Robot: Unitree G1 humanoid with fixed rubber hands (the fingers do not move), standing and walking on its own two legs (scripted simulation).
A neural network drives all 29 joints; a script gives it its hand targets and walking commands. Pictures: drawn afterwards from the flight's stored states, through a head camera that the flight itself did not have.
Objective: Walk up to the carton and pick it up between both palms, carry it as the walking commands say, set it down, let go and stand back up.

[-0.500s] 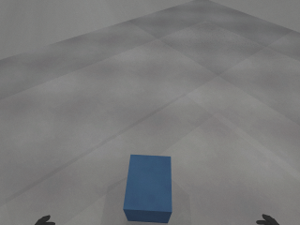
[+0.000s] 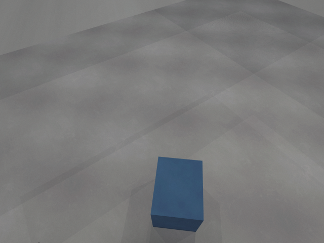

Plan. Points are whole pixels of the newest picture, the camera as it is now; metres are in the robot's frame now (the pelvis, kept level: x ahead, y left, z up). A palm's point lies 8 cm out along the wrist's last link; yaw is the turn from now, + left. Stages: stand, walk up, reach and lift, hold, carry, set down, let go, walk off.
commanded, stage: walk up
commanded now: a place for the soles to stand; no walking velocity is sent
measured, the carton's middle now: (177, 194) +0.45 -0.05 -0.62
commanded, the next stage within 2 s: reach and lift in 1.12 s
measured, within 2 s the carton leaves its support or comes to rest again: neither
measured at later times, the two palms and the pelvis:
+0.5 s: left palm out of the picture +0.12 +0.32 -0.08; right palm out of the picture +0.12 -0.32 -0.07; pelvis +0.00 +0.00 +0.02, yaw -4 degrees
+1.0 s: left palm out of the picture +0.15 +0.30 -0.07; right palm out of the picture +0.04 -0.33 -0.09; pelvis +0.00 -0.01 +0.02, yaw -8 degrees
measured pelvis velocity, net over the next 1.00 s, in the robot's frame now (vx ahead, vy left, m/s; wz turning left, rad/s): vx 0.00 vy -0.01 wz -0.13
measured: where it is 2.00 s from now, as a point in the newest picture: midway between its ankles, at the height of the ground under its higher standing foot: outside the picture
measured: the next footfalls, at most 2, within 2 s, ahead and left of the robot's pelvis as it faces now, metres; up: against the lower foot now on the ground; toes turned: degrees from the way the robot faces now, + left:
none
